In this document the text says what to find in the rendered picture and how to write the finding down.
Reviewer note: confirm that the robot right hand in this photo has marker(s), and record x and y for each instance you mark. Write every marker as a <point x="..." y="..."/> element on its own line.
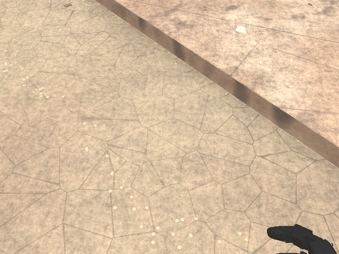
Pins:
<point x="302" y="238"/>

